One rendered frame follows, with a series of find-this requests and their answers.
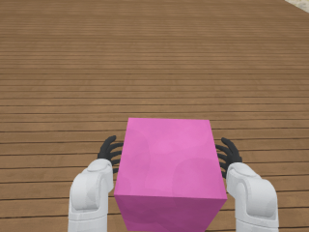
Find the carton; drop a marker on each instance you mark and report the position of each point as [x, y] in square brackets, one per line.
[169, 177]

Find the robot right hand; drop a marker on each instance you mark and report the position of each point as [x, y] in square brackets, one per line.
[232, 155]

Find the robot left forearm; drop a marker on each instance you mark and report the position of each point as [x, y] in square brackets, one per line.
[88, 205]

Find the robot left hand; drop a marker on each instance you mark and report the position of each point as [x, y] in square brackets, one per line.
[107, 147]

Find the robot right forearm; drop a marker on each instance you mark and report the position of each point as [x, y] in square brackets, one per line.
[256, 205]

